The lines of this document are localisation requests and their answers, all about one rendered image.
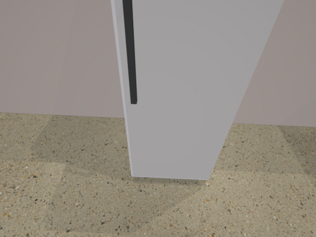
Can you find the fridge door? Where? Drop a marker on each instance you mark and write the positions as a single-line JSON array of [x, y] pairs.
[[194, 60]]

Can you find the handle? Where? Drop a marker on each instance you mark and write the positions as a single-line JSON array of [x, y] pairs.
[[129, 36]]

